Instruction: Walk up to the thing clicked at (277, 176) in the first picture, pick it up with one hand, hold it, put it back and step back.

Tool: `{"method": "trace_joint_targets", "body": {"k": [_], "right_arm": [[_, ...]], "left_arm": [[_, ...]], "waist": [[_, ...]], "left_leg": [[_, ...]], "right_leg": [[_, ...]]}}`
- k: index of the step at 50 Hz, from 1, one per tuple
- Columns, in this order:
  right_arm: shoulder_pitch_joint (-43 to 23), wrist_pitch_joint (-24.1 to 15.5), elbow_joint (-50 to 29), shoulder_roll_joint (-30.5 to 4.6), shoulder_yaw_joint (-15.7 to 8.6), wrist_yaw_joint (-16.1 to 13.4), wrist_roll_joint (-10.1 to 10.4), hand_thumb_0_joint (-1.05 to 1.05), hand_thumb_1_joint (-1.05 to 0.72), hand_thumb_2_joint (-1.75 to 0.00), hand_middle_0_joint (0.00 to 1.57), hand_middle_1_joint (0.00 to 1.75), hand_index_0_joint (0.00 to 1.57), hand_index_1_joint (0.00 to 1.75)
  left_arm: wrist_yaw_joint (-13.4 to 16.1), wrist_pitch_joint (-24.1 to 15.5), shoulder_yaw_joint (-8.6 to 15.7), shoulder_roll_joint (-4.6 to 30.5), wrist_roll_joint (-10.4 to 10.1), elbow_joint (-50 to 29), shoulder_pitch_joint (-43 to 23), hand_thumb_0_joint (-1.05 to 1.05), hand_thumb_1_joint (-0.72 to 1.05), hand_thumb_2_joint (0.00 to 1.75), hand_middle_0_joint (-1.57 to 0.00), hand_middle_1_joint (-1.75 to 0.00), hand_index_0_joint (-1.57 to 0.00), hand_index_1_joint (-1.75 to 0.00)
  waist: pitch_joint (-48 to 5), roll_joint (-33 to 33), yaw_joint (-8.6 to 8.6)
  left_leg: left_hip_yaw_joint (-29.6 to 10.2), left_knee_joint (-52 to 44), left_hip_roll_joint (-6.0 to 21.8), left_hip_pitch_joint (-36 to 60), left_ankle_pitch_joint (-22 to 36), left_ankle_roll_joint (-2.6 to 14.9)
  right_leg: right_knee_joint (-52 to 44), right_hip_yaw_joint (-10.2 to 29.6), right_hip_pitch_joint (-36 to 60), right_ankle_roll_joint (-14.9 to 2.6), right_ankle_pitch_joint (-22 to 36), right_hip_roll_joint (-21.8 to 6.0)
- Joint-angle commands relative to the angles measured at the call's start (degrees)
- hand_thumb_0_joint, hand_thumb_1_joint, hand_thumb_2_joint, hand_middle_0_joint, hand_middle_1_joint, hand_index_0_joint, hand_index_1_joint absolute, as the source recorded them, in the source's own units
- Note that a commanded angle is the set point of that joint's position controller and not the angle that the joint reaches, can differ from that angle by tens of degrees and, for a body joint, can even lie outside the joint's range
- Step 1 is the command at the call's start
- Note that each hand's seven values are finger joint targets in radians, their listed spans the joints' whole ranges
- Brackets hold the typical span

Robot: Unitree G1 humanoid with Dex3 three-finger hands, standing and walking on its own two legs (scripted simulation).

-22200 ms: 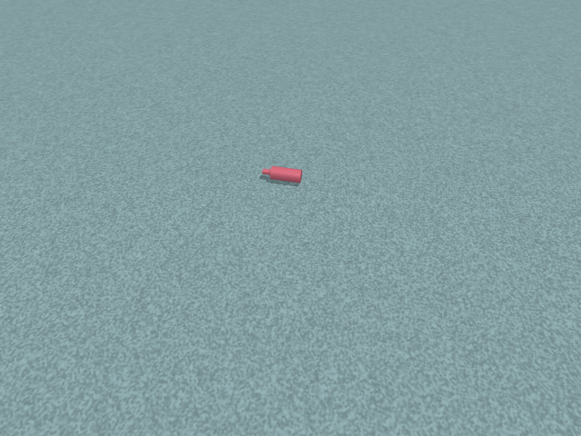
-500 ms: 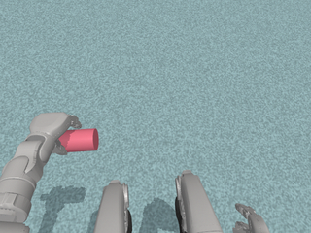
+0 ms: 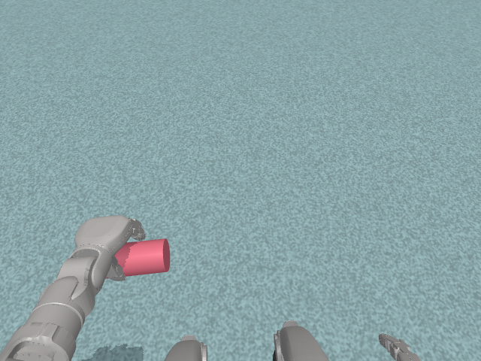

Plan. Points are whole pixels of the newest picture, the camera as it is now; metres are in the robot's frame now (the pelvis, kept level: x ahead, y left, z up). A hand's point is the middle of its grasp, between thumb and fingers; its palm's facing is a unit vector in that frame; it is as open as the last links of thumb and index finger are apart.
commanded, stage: lift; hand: left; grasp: from above
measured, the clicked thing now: (118, 260) +0.34 +0.24 -0.12
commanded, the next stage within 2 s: hold in 0.16 s
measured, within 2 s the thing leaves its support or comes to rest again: neither
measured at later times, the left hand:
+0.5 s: hand (100, 228) +0.36 +0.23 -0.02, palm faces -0.48 -0.03 -0.88, open 8.7 cm
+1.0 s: hand (100, 229) +0.34 +0.22 +0.01, palm faces -0.46 -0.02 -0.89, open 8.8 cm
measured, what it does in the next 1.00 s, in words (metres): rises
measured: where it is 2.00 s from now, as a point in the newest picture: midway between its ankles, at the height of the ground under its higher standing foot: outside the picture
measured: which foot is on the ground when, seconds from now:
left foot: down 0.00-1.00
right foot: down 0.00-1.00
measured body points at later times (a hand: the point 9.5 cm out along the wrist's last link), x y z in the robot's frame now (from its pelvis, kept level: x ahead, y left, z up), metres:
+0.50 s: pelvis +0.05 +0.01 +0.04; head +0.09 +0.00 +0.49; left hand +0.38 +0.23 +0.03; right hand +0.16 -0.25 -0.08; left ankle +0.04 +0.14 -0.67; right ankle +0.07 -0.14 -0.67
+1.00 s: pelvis +0.04 +0.00 +0.05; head +0.06 -0.02 +0.50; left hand +0.36 +0.22 +0.07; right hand +0.17 -0.26 -0.07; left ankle +0.04 +0.14 -0.67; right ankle +0.07 -0.14 -0.67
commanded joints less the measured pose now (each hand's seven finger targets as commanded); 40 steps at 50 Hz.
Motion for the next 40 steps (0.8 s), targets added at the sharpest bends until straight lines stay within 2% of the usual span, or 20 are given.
{"method": "trace_joint_targets", "body": {"k": [1,4,6,9,10,13,14,17,21,26,27,28,29,30,31,33,34,37,39,40], "right_arm": [[-0.4,-1.9,-5.8,-7.5,-2.2,-0.7,0.3,0.0,-0.9,-0.9,0.2,0.3,0.2,0.3],[-0.3,-1.7,-5.7,-7.5,-2.4,-0.7,0.3,0.0,-0.9,-0.9,0.2,0.3,0.2,0.3],[-0.7,-1.4,-5.8,-7.5,-2.4,-0.7,0.4,0.0,-0.9,-0.9,0.2,0.3,0.2,0.3],[-0.5,-1.0,-5.6,-7.3,-2.4,-0.6,0.4,0.0,-0.9,-0.9,0.2,0.3,0.2,0.3],[-0.5,-0.9,-5.7,-7.4,-2.5,-0.6,0.4,0.0,-0.9,-0.9,0.2,0.3,0.2,0.3],[-0.9,-0.3,-6.0,-7.3,-2.5,-0.5,0.4,0.0,-0.9,-0.9,0.2,0.3,0.2,0.3],[-0.6,-0.2,-6.1,-7.3,-2.6,-0.5,0.3,0.0,-0.9,-0.9,0.2,0.3,0.2,0.3],[-1.0,0.4,-6.5,-7.4,-2.5,-0.6,0.3,0.0,-0.89,-0.89,0.2,0.3,0.2,0.3],[-0.9,1.0,-7.3,-7.3,-2.6,-0.5,0.2,0.0,-0.9,-0.89,0.2,0.3,0.2,0.3],[-0.4,1.7,-7.7,-7.5,-2.9,-0.4,0.2,0.0,-0.89,-0.89,0.2,0.3,0.2,0.3],[-0.4,1.8,-7.9,-7.3,-2.9,-0.3,0.4,0.0,-0.89,-0.9,0.2,0.3,0.2,0.3],[-0.3,1.9,-8.0,-7.6,-3.0,-0.2,0.4,0.0,-0.89,-0.89,0.2,0.3,0.2,0.3],[-0.5,2.1,-8.2,-7.8,-3.1,-0.2,0.4,0.0,-0.89,-0.89,0.2,0.3,0.2,0.3],[-0.6,2.3,-8.6,-7.5,-3.0,-0.1,0.5,0.0,-0.89,-0.9,0.2,0.3,0.2,0.3],[-0.9,2.5,-8.9,-7.7,-3.1,-0.1,0.5,0.0,-0.89,-0.89,0.2,0.3,0.2,0.3],[-1.1,2.7,-9.0,-7.6,-3.0,0.0,0.4,0.0,-0.89,-0.89,0.2,0.3,0.2,0.3],[-1.5,2.7,-9.1,-7.6,-3.0,0.0,0.4,0.0,-0.89,-0.89,0.2,0.3,0.2,0.3],[-2.2,2.9,-10.1,-7.6,-2.9,-0.1,0.5,0.0,-0.89,-0.9,0.2,0.3,0.2,0.3],[-2.3,3.0,-10.1,-7.5,-2.8,-0.2,0.4,0.0,-0.9,-0.9,0.2,0.3,0.2,0.3],[-2.7,3.1,-10.2,-7.2,-2.6,-0.3,0.5,0.0,-0.9,-0.9,0.2,0.3,0.2,0.3]], "left_arm": [[2.6,0.8,5.4,13.5,-0.6,-11.5,-18.7,0.0,0.87,0.48,-1.18,-0.42,-1.2,-0.4],[2.4,0.9,5.5,13.5,-0.7,-12.6,-18.9,0.0,0.87,0.49,-1.17,-0.44,-1.2,-0.41],[2.3,1.2,5.7,13.6,-0.5,-11.2,-16.7,0.0,0.88,0.49,-1.18,-0.43,-1.21,-0.4],[1.3,1.6,3.9,11.1,-0.9,-11.2,-17.1,0.0,0.9,0.47,-1.17,-0.46,-1.22,-0.41],[1.0,1.7,4.5,11.9,-0.9,-11.4,-16.2,0.0,0.88,0.48,-1.16,-0.46,-1.21,-0.42],[-0.1,2.0,3.7,11.3,-1.0,-12.8,-16.5,0.0,0.9,0.52,-1.16,-0.5,-1.22,-0.45],[-0.4,2.0,3.6,10.9,-1.5,-13.1,-16.3,0.0,0.9,0.46,-1.15,-0.48,-1.21,-0.42],[-1.8,1.8,4.4,12.9,-0.4,-13.9,-15.8,0.0,0.88,0.46,-1.15,-0.44,-1.2,-0.39],[-3.7,0.8,4.3,12.6,-0.6,-15.9,-15.4,0.0,0.88,0.49,-1.15,-0.45,-1.2,-0.41],[-4.2,0.5,5.0,12.7,-0.3,-17.8,-15.2,0.0,0.88,0.51,-1.16,-0.45,-1.2,-0.41],[-4.4,0.7,4.0,11.6,-0.1,-17.0,-14.2,0.0,0.87,0.54,-1.17,-0.43,-1.19,-0.4],[-4.5,0.6,4.3,11.6,-0.7,-18.5,-14.3,0.0,0.89,0.52,-1.16,-0.44,-1.2,-0.4],[-4.6,0.8,4.8,12.4,-0.4,-17.7,-13.7,0.0,0.88,0.53,-1.16,-0.44,-1.2,-0.41],[-5.0,0.9,3.7,11.3,-0.2,-17.1,-13.0,0.0,0.87,0.54,-1.17,-0.42,-1.2,-0.4],[-5.0,0.7,5.2,12.8,-0.6,-18.8,-13.8,0.0,0.88,0.55,-1.17,-0.43,-1.2,-0.41],[-5.7,0.8,3.8,11.3,-0.8,-18.7,-13.6,0.0,0.87,0.56,-1.17,-0.43,-1.19,-0.41],[-5.9,0.9,4.1,11.6,-0.7,-19.2,-13.3,0.0,0.88,0.55,-1.17,-0.43,-1.2,-0.4],[-6.3,0.7,4.9,12.7,-0.7,-20.3,-12.7,0.0,0.85,0.55,-1.15,-0.43,-1.18,-0.4],[-6.6,0.4,5.3,12.6,-0.9,-20.4,-12.5,0.0,0.83,0.54,-1.14,-0.42,-1.17,-0.4],[-6.8,0.5,4.4,12.0,-0.6,-20.5,-12.3,0.0,0.82,0.55,-1.14,-0.42,-1.16,-0.4]], "waist": [[-18.8,-0.2,0.42],[-19.1,0.8,0.73],[-17.2,-0.1,1.35],[-16.3,0.0,0.56],[-16.5,-0.2,1.08],[-16.2,0.7,1.32],[-16.2,0.8,1.07],[-16.7,0.8,1.84],[-16.9,1.7,1.95],[-18.1,2.1,2.14],[-17.4,2.0,1.99],[-17.2,2.2,1.92],[-16.2,2.2,2.23],[-15.2,1.3,1.96],[-15.9,1.2,2.65],[-14.7,1.6,1.77],[-15.3,1.7,2.22],[-14.3,0.8,3.13],[-14.9,0.3,2.55],[-14.5,-0.3,2.74]], "left_leg": [[1.3,-12.7,-3.9,11.4,5.5,2.46],[1.4,-14.7,-3.8,15.1,8.5,2.17],[1.4,-16.0,-3.8,16.3,9.6,2.16],[1.5,-17.2,-3.7,18.1,12.0,2.06],[1.4,-17.8,-3.6,19.3,13.1,1.93],[1.5,-19.2,-3.5,21.2,15.1,1.75],[1.6,-19.6,-3.2,22.2,16.2,1.64],[1.6,-20.3,-3.3,23.7,19.5,1.62],[1.7,-21.1,-3.1,25.6,23.3,1.44],[2.0,-21.5,-2.8,28.0,30.2,1.24],[2.1,-21.4,-2.9,28.0,30.9,1.31],[2.0,-21.7,-2.7,27.7,31.6,1.25],[1.9,-22.2,-2.5,28.0,31.4,1.16],[2.2,-22.1,-2.8,27.8,30.4,1.38],[2.2,-22.8,-2.8,28.4,29.7,1.37],[2.4,-23.3,-2.8,28.4,29.2,1.33],[2.1,-23.3,-2.7,29.0,30.1,1.32],[2.1,-24.2,-2.9,28.5,27.6,1.41],[2.6,-24.2,-3.3,29.0,26.7,1.71],[2.5,-24.2,-3.4,29.0,26.9,1.87]], "right_leg": [[-13.4,0.5,17.1,-1.65,2.9,2.3],[-14.3,0.3,18.6,-1.88,5.8,2.4],[-15.9,0.0,19.8,-1.84,6.4,2.6],[-16.8,0.0,20.5,-1.94,8.9,2.8],[-17.0,-0.3,21.2,-2.01,9.4,2.9],[-18.0,-0.5,22.3,-2.22,10.8,3.2],[-18.1,-0.8,22.3,-2.35,11.6,3.3],[-18.7,-0.8,24.6,-2.35,14.2,3.5],[-18.7,-1.2,25.7,-2.62,16.8,3.7],[-18.3,-1.6,28.0,-2.69,21.7,3.9],[-18.3,-1.5,27.9,-2.69,22.6,3.8],[-18.3,-1.7,28.6,-2.62,22.6,3.9],[-18.7,-2.0,27.9,-2.74,21.8,4.0],[-19.1,-1.7,27.7,-2.69,22.1,3.8],[-19.7,-1.8,29.0,-2.6,21.5,3.8],[-19.8,-1.8,28.8,-2.59,21.2,3.7],[-19.7,-1.9,29.0,-2.53,21.6,3.8],[-20.7,-1.8,29.8,-2.51,20.0,3.7],[-21.1,-1.4,30.5,-2.29,20.4,3.5],[-21.2,-1.3,30.5,-2.28,20.9,3.5]]}}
